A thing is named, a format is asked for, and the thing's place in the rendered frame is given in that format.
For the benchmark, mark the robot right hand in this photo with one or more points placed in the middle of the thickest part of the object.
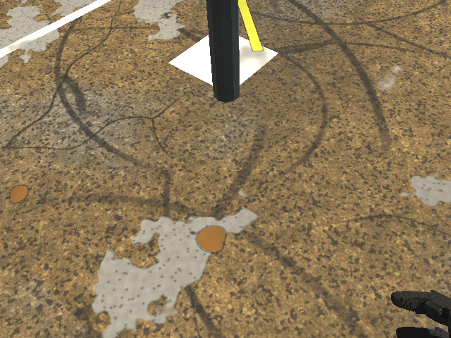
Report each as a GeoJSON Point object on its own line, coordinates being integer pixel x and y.
{"type": "Point", "coordinates": [435, 305]}

